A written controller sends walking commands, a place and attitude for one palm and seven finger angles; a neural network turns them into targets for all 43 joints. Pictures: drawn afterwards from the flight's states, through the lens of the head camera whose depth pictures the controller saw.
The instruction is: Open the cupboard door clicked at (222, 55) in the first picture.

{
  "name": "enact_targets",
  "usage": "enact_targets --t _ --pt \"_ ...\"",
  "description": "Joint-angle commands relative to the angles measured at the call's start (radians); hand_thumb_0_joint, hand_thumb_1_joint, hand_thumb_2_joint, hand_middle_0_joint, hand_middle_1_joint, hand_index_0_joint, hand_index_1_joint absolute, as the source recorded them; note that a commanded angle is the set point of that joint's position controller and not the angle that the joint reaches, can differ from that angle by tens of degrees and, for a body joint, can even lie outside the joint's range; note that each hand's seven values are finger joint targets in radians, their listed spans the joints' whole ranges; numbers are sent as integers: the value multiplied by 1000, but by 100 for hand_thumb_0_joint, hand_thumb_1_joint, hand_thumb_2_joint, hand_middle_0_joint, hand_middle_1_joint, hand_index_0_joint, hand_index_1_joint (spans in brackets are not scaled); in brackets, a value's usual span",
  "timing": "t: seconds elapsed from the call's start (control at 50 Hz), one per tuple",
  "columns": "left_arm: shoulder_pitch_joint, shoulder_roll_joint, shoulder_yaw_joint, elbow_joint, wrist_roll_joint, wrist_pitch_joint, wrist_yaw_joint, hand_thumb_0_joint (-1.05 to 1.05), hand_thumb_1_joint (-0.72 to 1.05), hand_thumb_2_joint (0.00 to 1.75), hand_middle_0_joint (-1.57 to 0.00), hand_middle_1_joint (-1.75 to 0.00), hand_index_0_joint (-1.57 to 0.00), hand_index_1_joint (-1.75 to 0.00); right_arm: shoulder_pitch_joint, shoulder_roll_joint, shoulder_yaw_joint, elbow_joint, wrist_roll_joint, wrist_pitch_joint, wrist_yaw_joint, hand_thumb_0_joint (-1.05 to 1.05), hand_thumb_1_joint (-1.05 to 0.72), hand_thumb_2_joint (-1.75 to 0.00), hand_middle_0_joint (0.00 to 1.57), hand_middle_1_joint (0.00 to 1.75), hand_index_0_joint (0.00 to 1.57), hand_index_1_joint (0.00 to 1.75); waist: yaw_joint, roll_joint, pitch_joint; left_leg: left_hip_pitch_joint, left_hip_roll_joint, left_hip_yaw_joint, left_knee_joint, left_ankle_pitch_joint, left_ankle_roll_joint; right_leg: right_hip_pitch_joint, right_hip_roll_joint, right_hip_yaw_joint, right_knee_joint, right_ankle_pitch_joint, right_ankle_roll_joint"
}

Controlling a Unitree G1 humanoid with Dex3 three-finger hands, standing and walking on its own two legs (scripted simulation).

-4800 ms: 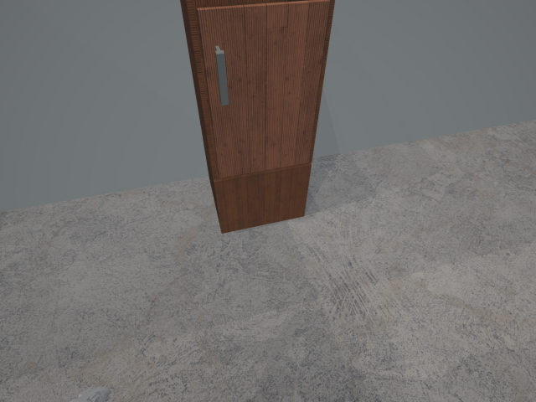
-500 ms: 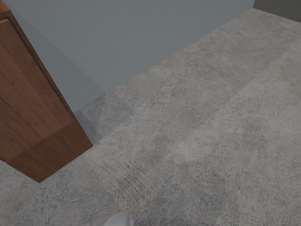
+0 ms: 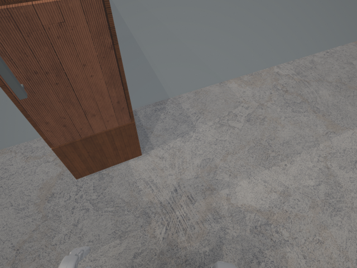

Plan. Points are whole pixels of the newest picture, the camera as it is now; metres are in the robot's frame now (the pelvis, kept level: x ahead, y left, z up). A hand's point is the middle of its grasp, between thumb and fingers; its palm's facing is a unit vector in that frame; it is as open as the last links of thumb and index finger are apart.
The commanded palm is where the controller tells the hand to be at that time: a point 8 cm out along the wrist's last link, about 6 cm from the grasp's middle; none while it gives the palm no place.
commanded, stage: turn to face it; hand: left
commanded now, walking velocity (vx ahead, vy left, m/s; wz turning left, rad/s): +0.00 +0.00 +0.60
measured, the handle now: (9, 74) +0.62 +0.56 +0.03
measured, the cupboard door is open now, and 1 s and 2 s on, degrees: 0 0 0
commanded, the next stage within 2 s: take the last steps up to it in 0.66 s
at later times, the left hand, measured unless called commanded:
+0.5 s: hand out of the picture -0.03 +0.19 -0.17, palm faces +0.34 -0.90 -0.25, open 7.4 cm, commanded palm none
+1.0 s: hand out of the picture -0.04 +0.22 -0.16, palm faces +0.42 -0.88 -0.21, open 7.4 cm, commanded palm none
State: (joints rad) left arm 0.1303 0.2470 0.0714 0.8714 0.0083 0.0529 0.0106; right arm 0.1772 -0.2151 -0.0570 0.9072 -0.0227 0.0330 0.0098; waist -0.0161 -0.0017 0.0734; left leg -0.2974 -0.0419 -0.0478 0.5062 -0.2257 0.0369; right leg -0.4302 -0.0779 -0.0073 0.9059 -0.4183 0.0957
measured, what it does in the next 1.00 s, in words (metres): steps on the spot, turning left: right foot, then left foot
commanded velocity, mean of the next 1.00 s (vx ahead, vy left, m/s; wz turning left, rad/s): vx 0.08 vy -0.01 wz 0.31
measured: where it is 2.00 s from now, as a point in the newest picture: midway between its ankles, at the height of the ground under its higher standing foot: (147, 259)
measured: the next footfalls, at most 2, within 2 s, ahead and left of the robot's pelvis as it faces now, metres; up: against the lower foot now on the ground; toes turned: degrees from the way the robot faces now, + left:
right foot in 0.12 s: +0.04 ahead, -0.14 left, +0.00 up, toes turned +2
left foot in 0.56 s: -0.01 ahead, +0.11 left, +0.00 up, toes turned +26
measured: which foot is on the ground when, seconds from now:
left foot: down 0.00-0.12, up 0.14-0.54, down 0.56-1.00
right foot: up 0.00-0.10, down 0.12-0.56, up 0.58-1.00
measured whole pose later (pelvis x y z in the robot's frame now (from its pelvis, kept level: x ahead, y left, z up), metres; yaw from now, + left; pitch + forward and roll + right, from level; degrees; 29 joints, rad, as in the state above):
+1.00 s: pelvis -0.02 +0.02 +0.01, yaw +24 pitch -1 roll +0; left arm 0.22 0.20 0.04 1.00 0.02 0.04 -0.01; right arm 0.27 -0.18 -0.04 1.00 -0.02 -0.01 -0.01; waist -0.02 0.00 0.00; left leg -0.17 -0.04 0.05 0.39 -0.21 0.07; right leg -0.34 -0.08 -0.06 0.82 -0.41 0.06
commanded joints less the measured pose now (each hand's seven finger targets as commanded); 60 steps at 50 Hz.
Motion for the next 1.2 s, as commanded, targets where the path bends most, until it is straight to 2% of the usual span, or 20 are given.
enact_targets --t 0.0,0.06,0.1,0.12,0.18,0.22,0.4,0.46,0.5,0.52,0.54,0.56,0.66,0.76,0.92,0.98,1.04,1.06,1.1,1.18 --pt "18 72 15 -91 -4 -29 10 0 90 90 -20 -30 -20 -30 14 -223 -66 -70 -4 -11 -14 0 -90 -90 20 30 20 30 -10 176 -141 101 234 -309 -98 412 131 82 48 -8 -177 -8 -11" --pt "109 100 24 -72 -6 -46 17 0 90 90 -20 -30 -20 -30 -17 -198 -68 -84 8 -8 -10 0 -90 -90 20 30 20 30 45 108 -172 -46 164 -296 7 297 59 331 33 0 -482 206 -26" --pt "136 251 49 -80 18 -57 28 0 90 90 -20 -30 -20 -30 0 -96 -52 -120 13 -9 -4 0 -90 -90 20 30 20 30 61 -326 -166 -350 -53 -6 406 -352 -86 468 -415 391 -637 343 -192" --pt "119 231 38 -90 11 -52 30 0 90 90 -20 -30 -20 -30 -9 -148 -64 -113 2 -1 -4 0 -90 -90 20 30 20 30 55 -210 -155 -308 3 -50 582 -360 -75 346 -425 334 -624 361 -243" --pt "-28 127 13 -116 7 -55 28 0 90 90 -20 -30 -20 -30 41 -135 -67 -51 -3 21 13 0 -90 -90 20 30 20 30 -25 -164 -43 -307 56 -20 746 -182 -95 237 -263 112 -606 345 -188" --pt "-1 110 5 -103 8 -64 24 0 90 90 -20 -30 -20 -30 47 -117 -56 -38 -1 23 20 0 -90 -90 20 30 20 30 -19 -184 -36 -311 66 20 743 -133 -111 273 -230 -3 -573 475 -178" --pt "162 167 23 -26 23 -53 23 0 90 90 -20 -30 -20 -30 -83 -77 -24 -63 9 16 18 0 -90 -90 20 30 20 30 62 -223 -64 -180 77 131 352 -209 -106 365 -275 -84 -496 680 -206" --pt "166 186 30 -6 23 -48 20 0 90 90 -20 -30 -20 -30 -56 -78 -17 -56 13 4 12 0 -90 -90 20 30 20 30 54 -238 -95 -64 54 170 187 -172 -83 352 -277 -103 -431 719 -187" --pt "143 176 31 1 12 -44 17 0 90 90 -20 -30 -20 -30 26 -111 -24 -35 8 -7 9 0 -90 -90 20 30 20 30 0 -163 -132 118 59 170 -29 20 -66 273 -250 -155 -308 637 -127" --pt "151 142 25 -13 3 -40 13 0 90 90 -20 -30 -20 -30 93 -195 -42 -23 2 -21 5 0 -90 -90 20 30 20 30 -37 41 -201 303 195 0 -105 259 -12 120 -178 -193 -114 435 -70" --pt "134 63 1 -49 -3 -38 8 0 90 90 -20 -30 -20 -30 147 -293 -63 -16 4 -25 -3 0 -90 -90 20 30 20 30 -58 327 -212 390 442 -310 -138 693 122 -115 -47 -173 93 -213 -5" --pt "104 80 -1 -49 3 -24 18 0 90 90 -20 -30 -20 -30 163 -297 -60 1 9 -16 -10 0 -90 -90 20 30 20 30 -62 230 -226 330 481 -251 -115 729 186 -77 -58 -58 179 -264 -25" --pt "117 77 6 33 6 -17 6 0 90 90 -20 -30 -20 -30 -1 -173 -18 -24 6 -29 -34 0 -90 -90 20 30 20 30 7 162 -98 198 297 -80 -150 586 118 -70 -50 -24 238 -15 -16" --pt "140 61 2 62 9 -13 6 0 90 90 -20 -30 -20 -30 38 -152 -12 -4 9 -38 -34 0 -90 -90 20 30 20 30 10 113 -115 218 281 -92 -210 425 114 -52 -36 -18 172 56 -4" --pt "35 25 -16 42 22 -39 -17 0 90 90 -20 -30 -20 -30 151 -129 -22 60 -6 -53 -33 0 -90 -90 20 30 20 30 -36 116 -9 164 301 -238 -340 -219 153 -47 -19 -36 -87 -9 -39" --pt "56 12 -20 55 19 -52 -22 0 90 90 -20 -30 -20 -30 149 -132 -21 79 -7 -56 -32 0 -90 -90 20 30 20 30 -22 116 -6 107 290 -241 -325 -263 145 64 9 -56 -235 -18 -55" --pt "200 -2 -15 115 18 -62 -21 0 90 90 -20 -30 -20 -30 115 -117 -17 93 -1 -52 -30 0 -90 -90 20 30 20 30 50 77 -12 -59 230 -166 -232 -361 93 327 43 -90 -433 112 -64" --pt "265 23 -8 141 22 -72 -16 0 90 90 -20 -30 -20 -30 110 -89 -13 97 3 -53 -28 0 -90 -90 20 30 20 30 78 0 -16 -148 164 -109 -108 -369 56 442 9 -38 -524 81 -76" --pt "384 152 18 158 22 -80 5 0 90 90 -20 -30 -20 -30 45 -33 2 36 4 -57 -16 0 -90 -90 20 30 20 30 142 -312 40 -433 31 75 348 -360 -11 470 -358 490 -823 -385 -234" --pt "237 32 -8 143 9 -102 12 0 90 90 -20 -30 -20 -30 117 -45 -25 102 -9 -36 5 0 -90 -90 20 30 20 30 21 -117 136 -363 125 33 572 -90 -23 224 -264 272 -844 -230 -208"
